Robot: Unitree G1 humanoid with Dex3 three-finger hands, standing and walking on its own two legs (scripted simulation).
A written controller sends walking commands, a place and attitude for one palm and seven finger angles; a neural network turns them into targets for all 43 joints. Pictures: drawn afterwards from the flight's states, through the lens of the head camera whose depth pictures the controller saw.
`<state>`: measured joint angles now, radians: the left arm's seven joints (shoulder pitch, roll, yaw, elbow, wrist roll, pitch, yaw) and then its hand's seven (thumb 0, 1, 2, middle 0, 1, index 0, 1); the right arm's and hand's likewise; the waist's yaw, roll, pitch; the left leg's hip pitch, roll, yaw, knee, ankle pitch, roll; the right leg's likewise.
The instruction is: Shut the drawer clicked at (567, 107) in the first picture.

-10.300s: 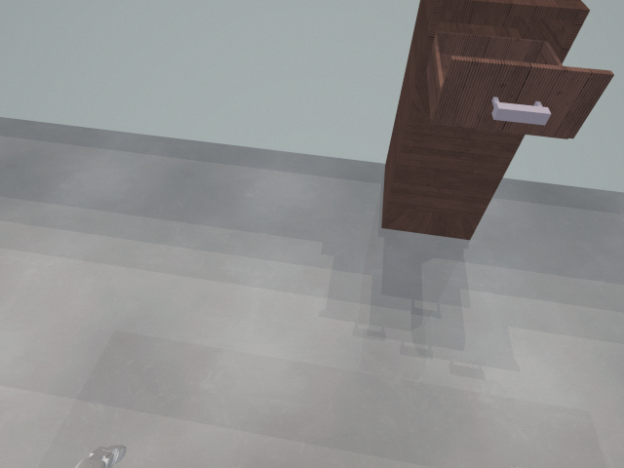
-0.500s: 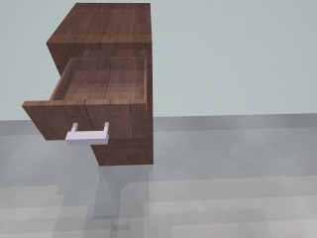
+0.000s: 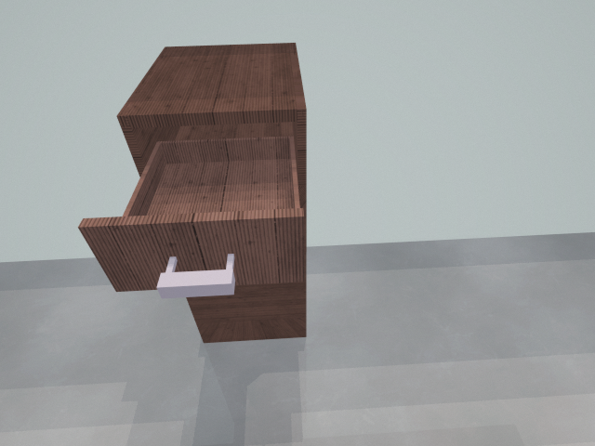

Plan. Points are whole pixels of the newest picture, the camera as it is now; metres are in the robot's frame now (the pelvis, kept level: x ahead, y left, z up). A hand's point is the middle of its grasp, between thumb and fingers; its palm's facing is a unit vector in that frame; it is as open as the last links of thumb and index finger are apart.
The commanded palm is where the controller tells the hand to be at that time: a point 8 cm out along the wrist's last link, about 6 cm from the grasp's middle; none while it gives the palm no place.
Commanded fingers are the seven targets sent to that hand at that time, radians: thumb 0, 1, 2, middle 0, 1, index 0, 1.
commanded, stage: look again from close up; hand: left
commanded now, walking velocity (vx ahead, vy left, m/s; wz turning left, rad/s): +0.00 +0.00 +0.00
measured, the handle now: (199, 272) +0.37 +0.18 +0.04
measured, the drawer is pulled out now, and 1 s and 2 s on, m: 0.30 0.30 0.30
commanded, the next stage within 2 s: shuffle to correct the standing spot in 0.24 s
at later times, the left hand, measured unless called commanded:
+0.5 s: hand out of the picture +0.04 +0.16 -0.17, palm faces +0.03 -0.98 -0.20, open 7.3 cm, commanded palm none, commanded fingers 0.00 0.90 0.90 -0.20 -0.30 -0.20 -0.30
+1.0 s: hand out of the picture +0.06 +0.13 -0.18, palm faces +0.14 -0.97 -0.19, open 7.4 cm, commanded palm none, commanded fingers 0.00 0.90 0.90 -0.20 -0.30 -0.20 -0.30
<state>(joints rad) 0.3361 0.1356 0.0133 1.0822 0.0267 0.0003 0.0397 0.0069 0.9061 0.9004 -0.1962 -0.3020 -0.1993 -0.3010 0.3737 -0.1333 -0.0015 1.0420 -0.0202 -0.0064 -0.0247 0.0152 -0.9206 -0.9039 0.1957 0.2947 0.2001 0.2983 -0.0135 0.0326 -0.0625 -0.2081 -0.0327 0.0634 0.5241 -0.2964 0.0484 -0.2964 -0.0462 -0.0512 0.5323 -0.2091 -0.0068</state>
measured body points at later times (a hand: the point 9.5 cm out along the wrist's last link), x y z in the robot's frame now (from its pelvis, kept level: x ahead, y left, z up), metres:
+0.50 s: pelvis +0.04 -0.01 +0.00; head +0.05 -0.02 +0.45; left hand +0.04 +0.21 -0.15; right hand +0.04 -0.23 -0.16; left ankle -0.01 +0.09 -0.73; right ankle +0.05 -0.13 -0.73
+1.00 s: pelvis +0.08 -0.03 +0.00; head +0.10 -0.02 +0.45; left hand +0.05 +0.18 -0.16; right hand +0.14 -0.26 -0.16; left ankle +0.02 +0.08 -0.73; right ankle +0.05 -0.13 -0.73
